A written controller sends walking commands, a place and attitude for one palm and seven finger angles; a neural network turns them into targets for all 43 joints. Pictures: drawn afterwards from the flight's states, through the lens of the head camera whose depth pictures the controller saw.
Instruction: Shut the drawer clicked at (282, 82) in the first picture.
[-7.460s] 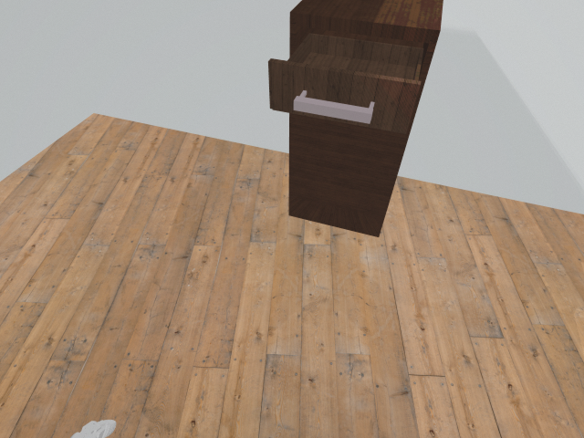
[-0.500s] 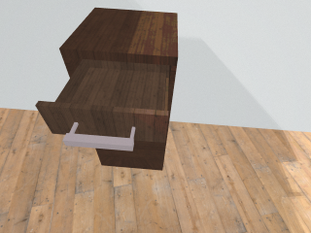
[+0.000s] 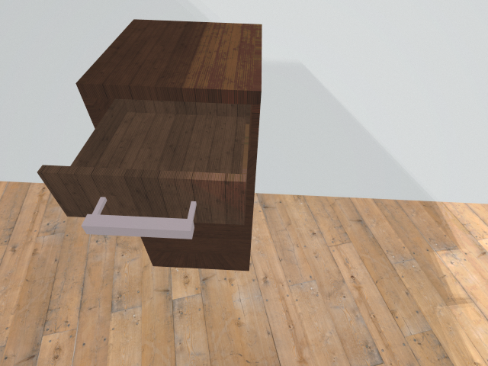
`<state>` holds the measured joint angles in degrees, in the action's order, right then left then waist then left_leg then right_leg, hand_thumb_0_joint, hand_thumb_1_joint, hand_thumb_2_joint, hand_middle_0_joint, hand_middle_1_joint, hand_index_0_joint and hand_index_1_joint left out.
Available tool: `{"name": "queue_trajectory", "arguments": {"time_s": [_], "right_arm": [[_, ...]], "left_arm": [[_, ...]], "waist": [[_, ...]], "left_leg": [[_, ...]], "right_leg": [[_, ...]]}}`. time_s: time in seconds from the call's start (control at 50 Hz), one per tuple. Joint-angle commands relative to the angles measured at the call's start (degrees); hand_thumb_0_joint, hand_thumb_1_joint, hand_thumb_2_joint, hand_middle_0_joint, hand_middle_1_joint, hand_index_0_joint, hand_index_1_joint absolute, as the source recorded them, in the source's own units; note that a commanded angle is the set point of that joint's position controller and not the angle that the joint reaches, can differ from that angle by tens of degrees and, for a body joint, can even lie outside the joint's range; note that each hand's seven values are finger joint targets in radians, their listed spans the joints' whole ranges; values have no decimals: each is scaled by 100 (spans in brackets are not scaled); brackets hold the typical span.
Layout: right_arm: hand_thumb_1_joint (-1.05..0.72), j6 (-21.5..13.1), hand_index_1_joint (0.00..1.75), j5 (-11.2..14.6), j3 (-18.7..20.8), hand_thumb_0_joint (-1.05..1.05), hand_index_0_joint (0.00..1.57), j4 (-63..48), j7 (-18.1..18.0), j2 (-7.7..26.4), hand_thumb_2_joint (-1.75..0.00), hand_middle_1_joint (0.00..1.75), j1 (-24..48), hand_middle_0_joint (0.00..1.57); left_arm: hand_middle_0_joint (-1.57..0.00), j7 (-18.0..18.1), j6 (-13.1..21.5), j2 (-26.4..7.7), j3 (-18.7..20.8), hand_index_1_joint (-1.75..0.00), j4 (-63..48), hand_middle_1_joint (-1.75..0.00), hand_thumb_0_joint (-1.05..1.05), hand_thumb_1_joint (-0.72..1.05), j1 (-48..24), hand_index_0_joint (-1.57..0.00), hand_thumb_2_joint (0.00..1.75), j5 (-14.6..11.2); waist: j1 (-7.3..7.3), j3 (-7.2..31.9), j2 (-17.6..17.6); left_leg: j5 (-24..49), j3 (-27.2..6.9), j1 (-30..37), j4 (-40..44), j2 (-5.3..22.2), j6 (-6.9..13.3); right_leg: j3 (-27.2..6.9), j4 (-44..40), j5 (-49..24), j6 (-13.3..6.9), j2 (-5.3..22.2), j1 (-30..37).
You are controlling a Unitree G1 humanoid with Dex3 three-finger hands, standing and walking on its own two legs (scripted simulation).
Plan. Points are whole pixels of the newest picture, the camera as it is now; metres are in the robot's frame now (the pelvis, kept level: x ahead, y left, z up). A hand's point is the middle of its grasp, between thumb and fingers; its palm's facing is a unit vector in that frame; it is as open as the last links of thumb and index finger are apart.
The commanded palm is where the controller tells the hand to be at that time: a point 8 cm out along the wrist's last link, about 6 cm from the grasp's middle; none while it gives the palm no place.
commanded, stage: look again from close up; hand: left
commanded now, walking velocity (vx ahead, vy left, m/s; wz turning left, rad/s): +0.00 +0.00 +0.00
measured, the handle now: (143, 215) +0.38 +0.22 +0.02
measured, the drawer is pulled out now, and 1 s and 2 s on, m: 0.26 0.26 0.26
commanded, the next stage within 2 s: raise the hand and make a fist in 0.28 s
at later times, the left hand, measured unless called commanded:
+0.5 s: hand out of the picture +0.10 +0.21 -0.10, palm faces +0.20 -0.95 -0.25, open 7.1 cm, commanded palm +0.10 +0.23 -0.05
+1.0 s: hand (118, 365) +0.13 +0.18 +0.03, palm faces +0.10 -0.99 -0.05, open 4.9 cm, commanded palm +0.12 +0.23 +0.01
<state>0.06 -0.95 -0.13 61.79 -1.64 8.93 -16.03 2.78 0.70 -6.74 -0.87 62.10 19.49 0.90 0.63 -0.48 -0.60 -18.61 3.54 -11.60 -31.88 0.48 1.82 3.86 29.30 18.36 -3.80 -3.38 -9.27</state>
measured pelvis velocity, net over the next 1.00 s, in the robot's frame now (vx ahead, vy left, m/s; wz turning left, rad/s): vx -0.06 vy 0.00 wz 0.07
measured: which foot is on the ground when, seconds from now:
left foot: down 0.00-1.00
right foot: down 0.00-1.00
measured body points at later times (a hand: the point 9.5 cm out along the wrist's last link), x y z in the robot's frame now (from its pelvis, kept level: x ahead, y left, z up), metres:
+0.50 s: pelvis +0.00 +0.02 +0.00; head +0.01 +0.01 +0.45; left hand +0.09 +0.26 -0.08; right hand +0.02 -0.21 -0.14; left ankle -0.01 +0.10 -0.73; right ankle -0.02 -0.08 -0.73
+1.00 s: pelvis -0.06 +0.00 -0.07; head -0.03 +0.00 +0.38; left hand +0.11 +0.23 +0.03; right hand +0.19 -0.19 -0.11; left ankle -0.01 +0.10 -0.73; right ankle -0.02 -0.08 -0.73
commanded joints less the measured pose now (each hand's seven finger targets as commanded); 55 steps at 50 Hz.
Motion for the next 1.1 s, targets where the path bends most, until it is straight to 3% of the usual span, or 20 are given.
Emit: {"name": "queue_trajectory", "arguments": {"time_s": [0.0, 0.34, 0.36, 0.38, 0.4, 0.42, 0.44, 0.46, 0.5, 0.58, 0.6, 0.64, 0.72, 0.78, 0.82, 0.88, 0.92, 0.96, 1.02, 1.08], "right_arm": [[-90, -133, 30, 14, -5, 0, 20, -103, -15, 355, -90, 30, -283, 20], [-90, -211, 30, 37, -79, 0, 20, 235, -59, 409, -90, 30, -437, 20], [-90, -239, 30, 89, -17, 0, 20, -215, -17, 612, -90, 30, 146, 20], [-90, -1081, 30, 347, 202, 0, 20, -2281, -233, 1684, -90, 30, -112, 20], [-90, -1619, 30, 263, -21, 0, 20, -1916, -373, 1051, -90, 30, 416, 20], [-90, -1821, 30, 305, 125, 0, 20, -1652, -371, 1102, -90, 30, 332, 20], [-90, -1809, 30, 367, 115, 0, 20, -1486, -268, 819, -90, 30, 80, 20], [-90, -1834, 30, 394, 124, 0, 20, -1962, -234, 1100, -90, 30, 182, 20], [-90, -2003, 30, 243, 247, 0, 20, -2288, -234, 1292, -90, 30, 305, 20], [-90, -1933, 30, 142, 417, 0, 20, -2969, 20, 1253, -90, 30, 649, 20], [-90, -1892, 30, 150, 454, 0, 20, -3127, 99, 1258, -90, 30, 756, 20], [-90, -1712, 30, 117, 529, 0, 20, -3486, 282, 1382, -90, 30, 936, 20], [-90, -1230, 30, 159, 475, 0, 20, -4217, 238, 1219, -90, 30, 1189, 20], [-90, -1156, 30, 139, 424, 0, 20, -4436, 165, 999, -90, 30, 908, 20], [-90, -1196, 30, 90, 358, 0, 20, -4337, 96, 1014, -90, 30, 636, 20], [-90, -1461, 30, 156, 219, 0, 20, -4115, -8, 1066, -90, 30, 683, 20], [-90, -1600, 30, 251, 117, 0, 20, -3988, -91, 1194, -90, 30, 795, 20], [-90, -1619, 30, 342, 102, 0, 20, -3958, -199, 1288, -90, 30, 662, 20], [-90, -1446, 30, 447, 47, 0, 20, -4078, -301, 1343, -90, 30, 747, 20], [-90, -1224, 30, 446, -28, 0, 20, -4395, -336, 1100, -90, 30, 1112, 20]], "left_arm": [[-20, 1, 92, -598, 103, -30, -190, -30, 0, 90, 289, -20, 90, -13], [-20, -13, 107, -634, 69, -30, -39, -30, 0, 90, 326, -20, 90, -40], [-20, 202, 233, -779, 101, -30, 144, -30, 0, 90, 664, -20, 90, 51], [-22, 115, 1318, -1941, 511, -32, -8786, -32, 0, 90, -3378, -22, 90, -1167], [-24, 343, 949, -1602, 584, -34, -7546, -34, 0, 90, -1328, -24, 90, -699], [-26, 619, 643, -1202, 240, -37, -7129, -37, 0, 90, -1031, -26, 90, -754], [-28, 519, 75, 46, -396, -39, -5630, -39, 0, 90, 736, -28, 90, -749], [-30, 381, 220, 152, -596, -41, -6928, -41, 0, 90, -121, -30, 90, -1023], [-34, 195, 695, -58, -434, -45, -6915, -45, 0, 90, -59, -34, 90, -896], [-42, -758, 1754, 329, -145, -54, -5626, -54, 0, 90, 2124, -42, 90, -1187], [-44, -1106, 2124, 168, 64, -56, -5687, -56, 0, 90, 2348, -44, 90, -1297], [-48, -1742, 2709, -438, 739, -60, -5722, -60, 0, 90, 2416, -48, 90, -1465], [-56, -1491, 2485, -1186, 1255, -69, -7144, -69, 0, 90, 1521, -56, 90, -1184], [-62, -1004, 2727, -937, 1103, -75, -8337, -75, 0, 90, 671, -62, 90, -1238], [-66, -865, 3215, -967, 853, -80, -9313, -80, 0, 90, -399, -66, 90, -1273], [-72, -1182, 3684, -621, 127, -86, -9106, -86, 0, 90, -742, -72, 90, -1339], [-76, -1609, 3522, -444, -423, -91, -8581, -91, 0, 90, -1102, -76, 90, -1372], [-80, -1953, 2948, -846, -256, -95, -7828, -95, 0, 90, -954, -80, 90, -1381], [-86, -2098, 1695, -1691, 651, -101, -6796, -101, 0, 90, -399, -86, 90, -1339], [-92, -1673, 847, -1589, 1234, -108, -7532, -108, 0, 90, -372, -92, 90, -1716]], "waist": [[-83, -742, -369], [-91, -252, 95], [-276, -698, 252], [536, 2255, -886], [-52, 2279, -1835], [97, 1788, -1594], [143, 1042, -782], [182, 524, -447], [348, 284, 513], [-226, 302, 2136], [-342, 391, 2021], [-474, 669, 994], [-660, 1194, -450], [-368, 1698, -860], [61, 1919, -661], [420, 1444, -615], [690, 931, -432], [630, 790, 33], [141, 939, 539], [-351, 1608, 343]], "left_leg": [[654, -746, -339, 1035, 607, 179], [1486, -605, 126, 1065, 570, 158], [2006, -383, -410, -151, 567, -43], [2695, -540, 1252, 664, 30, 48], [3827, -477, 1781, 793, 323, -43], [3705, -543, 1279, 786, 367, -275], [3351, -623, 945, 783, 438, -197], [2964, -804, 495, 696, 400, -160], [1930, -807, -12, 202, 210, -73], [1051, -602, -1602, -603, 9, -145], [932, -494, -1891, -762, -52, -201], [973, -327, -1958, -1076, -172, -325], [620, -114, -2285, -1324, -254, -194], [513, -300, -2050, -1602, -136, -84], [409, -515, -1995, -1916, -35, 3], [-300, -716, -2176, -2097, 38, 54], [-853, -796, -2418, -2109, 66, 105], [-1194, -742, -2780, -2051, 18, 95], [-1107, -585, -3006, -1800, -53, 92], [-563, -519, -2548, -1445, -143, 24]], "right_leg": [[-858, -785, -531, 31, 724, -390], [-801, -694, -1484, 59, 891, 52], [-1112, -743, -4035, 349, 1239, -347], [-665, -187, -3021, 199, 690, 22], [-451, 109, -1493, 57, 382, -189], [-175, 239, -678, 141, 388, -539], [-53, 226, -512, 219, 411, -1019], [47, 180, -627, 247, 429, -1053], [121, 56, -694, 262, 346, -1525], [219, 812, -603, 274, 276, -2088], [151, 1015, -702, 246, 295, -2075], [-10, 1403, -1139, 114, 407, -1924], [-146, 1922, -700, 32, 357, -2056], [-254, 1952, -430, 72, 276, -2470], [-341, 2025, -215, 142, 210, -2894], [-487, 1780, 748, 166, 215, -3461], [-617, 1520, 1320, 209, 246, -3566], [-859, 1111, 1910, 251, 306, -3259], [-1158, 638, 2408, 352, 473, -2519], [-1137, 562, 1946, 354, 632, -1511]]}}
